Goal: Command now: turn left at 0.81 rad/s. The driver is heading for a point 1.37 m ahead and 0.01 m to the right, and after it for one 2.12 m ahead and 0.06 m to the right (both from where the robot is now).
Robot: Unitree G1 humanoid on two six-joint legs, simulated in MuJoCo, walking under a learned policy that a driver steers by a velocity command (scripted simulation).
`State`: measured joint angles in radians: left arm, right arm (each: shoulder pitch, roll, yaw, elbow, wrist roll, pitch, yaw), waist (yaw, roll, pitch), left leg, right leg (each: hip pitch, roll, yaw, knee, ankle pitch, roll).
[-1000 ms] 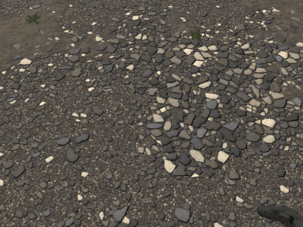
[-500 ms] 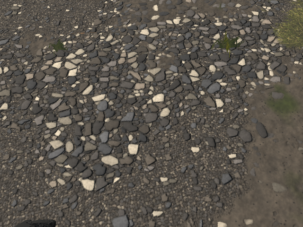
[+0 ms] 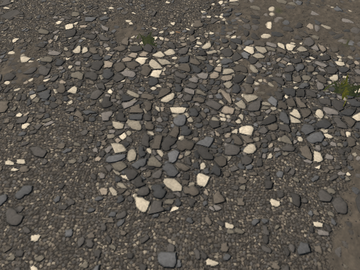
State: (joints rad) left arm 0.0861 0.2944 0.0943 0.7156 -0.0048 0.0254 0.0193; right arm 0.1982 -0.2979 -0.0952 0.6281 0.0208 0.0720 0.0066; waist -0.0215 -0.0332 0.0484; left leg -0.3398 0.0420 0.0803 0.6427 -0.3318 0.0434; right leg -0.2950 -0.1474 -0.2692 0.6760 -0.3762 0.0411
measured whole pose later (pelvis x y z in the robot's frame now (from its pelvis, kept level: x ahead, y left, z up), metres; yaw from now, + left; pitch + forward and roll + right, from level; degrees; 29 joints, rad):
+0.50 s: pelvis +0.04 +0.01 +0.01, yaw +12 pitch +1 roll +0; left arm 0.19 0.29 0.07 0.76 -0.02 0.01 -0.01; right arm 0.10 -0.22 -0.01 0.61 -0.02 0.02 -0.02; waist 0.05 -0.02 0.00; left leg -0.25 -0.10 -0.09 0.55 -0.32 0.07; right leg -0.32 -0.03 0.01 0.62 -0.26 0.04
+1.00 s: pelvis +0.04 +0.04 +0.02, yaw -14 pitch +2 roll +0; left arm 0.17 0.37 0.12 0.65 -0.03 0.05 0.03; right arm 0.18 -0.26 -0.07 0.63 -0.03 -0.01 -0.04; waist -0.01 -0.05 0.03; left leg -0.24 -0.03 0.04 0.43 -0.23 0.05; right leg -0.58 0.02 0.11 1.16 -0.38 0.09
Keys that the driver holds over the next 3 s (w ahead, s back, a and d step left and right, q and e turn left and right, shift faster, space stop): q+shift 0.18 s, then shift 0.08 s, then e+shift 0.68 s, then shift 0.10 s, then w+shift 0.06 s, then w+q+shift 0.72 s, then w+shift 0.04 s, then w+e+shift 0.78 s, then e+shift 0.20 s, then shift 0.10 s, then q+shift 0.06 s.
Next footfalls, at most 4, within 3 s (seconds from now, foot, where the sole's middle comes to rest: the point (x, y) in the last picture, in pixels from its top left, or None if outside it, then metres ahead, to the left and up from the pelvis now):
0.50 right None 0.10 -0.11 -0.76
0.84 left None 0.10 0.13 -0.76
1.30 right None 0.05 -0.13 -0.76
1.72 left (160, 256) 0.49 0.04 -0.76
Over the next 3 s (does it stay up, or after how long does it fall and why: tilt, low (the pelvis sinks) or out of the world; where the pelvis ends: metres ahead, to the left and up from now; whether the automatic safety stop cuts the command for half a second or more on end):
stays up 1.43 0.09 -0.01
